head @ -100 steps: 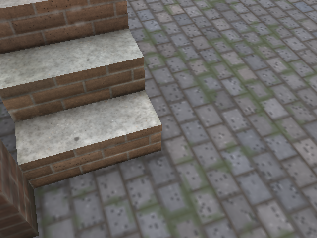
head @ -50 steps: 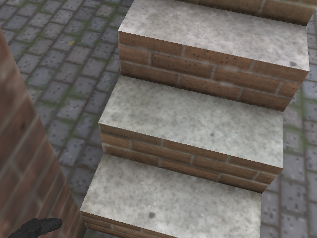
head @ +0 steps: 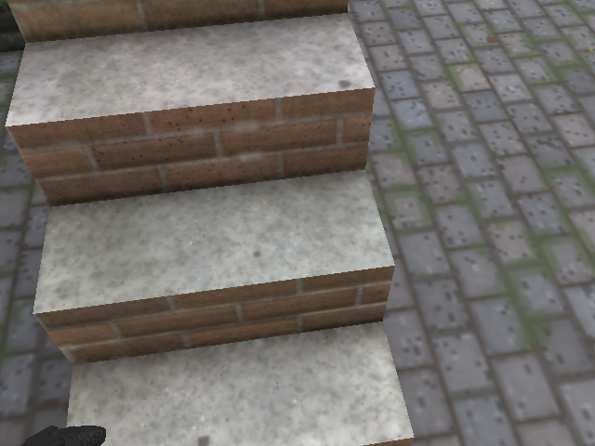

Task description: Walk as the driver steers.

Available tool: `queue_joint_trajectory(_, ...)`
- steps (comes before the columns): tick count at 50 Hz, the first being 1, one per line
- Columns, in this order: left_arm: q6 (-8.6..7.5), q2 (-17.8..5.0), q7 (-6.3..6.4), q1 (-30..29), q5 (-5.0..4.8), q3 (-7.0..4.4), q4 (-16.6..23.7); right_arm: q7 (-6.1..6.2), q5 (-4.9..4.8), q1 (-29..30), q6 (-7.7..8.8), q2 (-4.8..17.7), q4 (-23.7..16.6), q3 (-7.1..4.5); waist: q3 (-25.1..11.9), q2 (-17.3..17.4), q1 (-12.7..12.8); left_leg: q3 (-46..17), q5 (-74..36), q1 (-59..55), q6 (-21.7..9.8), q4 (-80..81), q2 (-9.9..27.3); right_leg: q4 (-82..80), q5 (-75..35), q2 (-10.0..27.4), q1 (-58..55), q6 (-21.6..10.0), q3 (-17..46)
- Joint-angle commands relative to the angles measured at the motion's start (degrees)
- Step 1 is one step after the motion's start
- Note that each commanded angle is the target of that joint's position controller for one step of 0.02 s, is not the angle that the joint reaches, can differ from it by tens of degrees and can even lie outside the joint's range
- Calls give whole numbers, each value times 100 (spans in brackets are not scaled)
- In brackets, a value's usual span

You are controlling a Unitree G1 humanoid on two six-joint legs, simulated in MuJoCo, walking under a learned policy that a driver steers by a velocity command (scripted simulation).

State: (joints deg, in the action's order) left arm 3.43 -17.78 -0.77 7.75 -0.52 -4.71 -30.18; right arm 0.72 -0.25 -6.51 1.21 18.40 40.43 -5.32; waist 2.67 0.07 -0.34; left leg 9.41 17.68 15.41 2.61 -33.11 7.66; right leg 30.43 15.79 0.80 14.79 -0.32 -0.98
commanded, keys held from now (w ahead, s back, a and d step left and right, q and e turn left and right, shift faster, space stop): e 0.06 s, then no key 0.02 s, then q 0.42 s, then w+q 0.50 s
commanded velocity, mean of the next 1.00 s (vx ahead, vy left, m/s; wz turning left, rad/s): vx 0.15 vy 0.00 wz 0.24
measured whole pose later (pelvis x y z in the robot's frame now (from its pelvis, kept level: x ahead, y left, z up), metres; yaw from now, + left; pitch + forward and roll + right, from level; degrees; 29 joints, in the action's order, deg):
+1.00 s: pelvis +0.02 +0.06 -0.01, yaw +20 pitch +3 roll -2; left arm -2.4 -17.8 1.7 13.5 0.2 -5.0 -38.7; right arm -0.4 -0.3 -10.0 3.0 14.1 34.8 -2.6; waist 0.0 -1.7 1.8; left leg 1.4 19.8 23.1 -3.9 -39.5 -0.7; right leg 66.0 26.8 4.4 26.0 1.6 -2.4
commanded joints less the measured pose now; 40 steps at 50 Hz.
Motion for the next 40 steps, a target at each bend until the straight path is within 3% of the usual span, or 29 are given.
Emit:
queue_joint_trajectory(1, -235, -1460, 83, 983, 288, -374, 331, 87, 258, 291, 115, 323, -514, -30, -1197, -1866, 415, -644, 2258, 2449, 246, -2932, -602, -645, -5144, 2169, -1878, -1967, 2853)
queue_joint_trajectory(2, -358, -1248, 53, 831, 356, -319, 381, 104, 142, 452, 98, 675, -466, -127, -1242, -1214, 539, -1193, 2112, 2358, 257, -3591, -524, -827, -4575, 1982, -1561, -2038, 2560)
queue_joint_trajectory(3, -414, -1096, 83, 467, 272, -252, 360, 107, 47, 411, 71, 804, -413, -165, -1027, -919, 345, -1289, 1576, 2390, 210, -3592, -435, -877, -3856, 1633, -1333, -1690, 2092)
queue_joint_trajectory(4, -427, -968, 135, 113, 173, -218, 343, 160, 40, 271, 17, 759, -248, -178, -910, -666, 176, -1292, 1176, 2230, 223, -3390, -403, -932, -3486, 1418, -1052, -1413, 1788)
queue_joint_trajectory(5, -434, -818, 166, -113, 97, -132, 332, 187, 94, 116, -31, 767, -160, -175, -903, -732, 58, -1204, 836, 1983, 290, -3381, -434, -949, -3648, 1305, -827, -1305, 1555)
queue_joint_trajectory(6, -437, -682, 189, -179, 97, -55, 300, 173, 92, -47, -66, 684, -67, -150, -1008, -775, -21, -1143, 610, 1600, 337, -3428, -483, -956, -3821, 1210, -624, -1259, 1345)
queue_joint_trajectory(8, -479, -337, 202, -236, 180, 86, 184, 155, 25, -276, -110, 451, 85, -62, -1119, -795, -81, -1100, 281, 1072, 373, -2923, -439, -972, -3610, 999, -499, -1156, 929)
queue_joint_trajectory(10, -512, -126, 207, -240, 237, 171, 31, 129, 23, -200, -130, 202, 133, 69, -1005, -825, 5, -1085, 111, 601, 323, -1886, -329, -1040, -2946, 846, -388, -1028, 714)
queue_joint_trajectory(13, -504, -297, 194, -20, 312, 140, -265, 85, 2, -51, -145, 338, 123, 114, -653, -918, 247, -1004, 360, 209, 196, -940, -339, -1292, -1442, 1009, -235, -1124, 1036)
queue_joint_trajectory(15, -486, -475, 188, -50, 254, 93, -383, 80, -46, -91, -140, 538, 118, 89, -346, -907, 264, -911, 479, 300, 50, -481, -423, -1316, -675, 1099, -197, -1185, 1277)
queue_joint_trajectory(16, -441, -533, 191, -90, 235, 83, -416, 46, -19, -153, -98, 577, 138, 91, -297, -831, 224, -875, 235, 309, -25, -79, -436, -1221, -576, 1026, -277, -1166, 1286)
queue_joint_trajectory(18, -425, -585, 226, 87, 152, 46, -533, 0, 49, -360, -37, 623, 214, 110, -349, -465, 135, -930, -908, -34, -249, 530, -432, -1007, -856, 940, -263, -957, 1211)
queue_joint_trajectory(19, -453, -564, 245, 176, 194, 36, -510, 4, 70, -447, -17, 844, 218, 67, -459, -139, 225, -1223, -1918, -177, -409, 355, -203, -700, -799, 730, -208, -761, 1022)
queue_joint_trajectory(20, -460, -529, 249, 230, 258, 14, -431, 5, -21, -511, -18, 996, 285, -4, -530, 316, 357, -1453, -2188, -78, -628, 246, -127, -552, -614, 341, -188, -554, 594)
queue_joint_trajectory(22, -376, -415, 315, -129, 231, 7, -308, -9, 24, -264, 3, 760, 85, 10, -511, 709, 209, -2015, -1604, 369, -759, 620, 27, -100, -507, 5, -342, -361, 61)
queue_joint_trajectory(24, -261, -284, 350, -148, 207, -15, -222, -1, 78, -150, 27, 765, -74, 2, -487, 876, 204, -2455, -1294, 594, -829, 790, 152, 161, -432, -89, -331, -339, -41)
queue_joint_trajectory(26, -217, -136, 334, -13, 214, -20, -128, 19, 50, -228, 34, 661, -151, 25, -658, 882, 237, -2649, -566, 787, -867, 804, 112, 156, 26, -76, -491, -407, 5)
queue_joint_trajectory(27, -229, -137, 310, 103, 209, -42, -122, 22, 41, -129, 9, 536, -231, 61, -614, 675, 306, -2461, 149, 1149, -768, 640, -102, -127, 565, 44, -663, -493, 119)
queue_joint_trajectory(28, -260, -264, 298, 381, 198, -104, -174, 39, -10, -1, -11, 405, -333, 88, -531, 144, 419, -1944, 999, 1766, -581, 45, -477, -652, 1322, 434, -969, -672, 501)
queue_joint_trajectory(29, -314, -543, 287, 780, 180, -192, -292, 61, -57, 91, -27, 244, -447, 131, -541, -745, 501, -1115, 1055, 2249, -349, -1206, -884, -1540, 2149, 1370, -1185, -1097, 1565)
queue_joint_trajectory(30, -425, -786, 275, 988, 218, -245, -355, 63, -3, 344, -39, 407, -666, 102, -411, -968, 586, -1141, 1345, 2779, -254, -2643, -467, -2046, 2202, 2362, -1087, -1580, 2657)
queue_joint_trajectory(31, -547, -698, 292, 990, 248, -207, -378, 60, -28, 300, -63, 593, -697, 1, -283, -427, 443, -1437, 1318, 3098, -234, -3519, -245, -2100, 2079, 2569, -991, -1724, 2943)
queue_joint_trajectory(32, -629, -609, 313, 698, 172, -170, -341, 46, -64, 63, -85, 563, -641, -31, -161, -240, 196, -1587, 1023, 3241, -190, -3848, -127, -2122, 1938, 2391, -937, -1576, 2561)
queue_joint_trajectory(33, -684, -555, 327, 471, 116, -151, -310, 35, -74, -45, -91, 514, -607, -31, -138, -288, 104, -1648, 688, 3328, -145, -3885, -42, -2173, 1750, 2192, -939, -1384, 2086)
queue_joint_trajectory(36, -740, -633, 357, 592, 154, -187, -425, -18, -98, 125, -74, 237, -718, 44, -208, -268, 212, -1249, -70, 2772, 49, -3448, -31, -2193, 529, 1614, -712, -1002, 588)
queue_joint_trajectory(37, -698, -573, 377, 573, 154, -190, -520, -9, -140, 138, -51, -80, -802, 163, -116, -397, 209, -1210, -309, 2489, 47, -2983, 15, -2135, 109, 1404, -520, -939, 12)
queue_joint_trajectory(38, -696, -566, 375, 544, 159, -198, -529, -29, -109, 216, -27, -195, -824, 228, -181, -333, 251, -1053, -426, 2014, 34, -2447, -22, -2012, -273, 1268, -337, -886, -392)
queue_joint_trajectory(39, -696, -655, 350, 539, 158, -236, -556, -59, -94, 290, -8, -248, -872, 260, -259, -304, 286, -892, -326, 1607, 1, -1980, -84, -1907, -471, 1215, -241, -854, -644)
queue_joint_trajectory(40, -688, -852, 306, 541, 93, -308, -584, -89, -119, 348, 1, -246, -932, 282, -316, -307, 291, -775, -94, 1386, -31, -1652, -155, -1828, -455, 1276, -280, -878, -668)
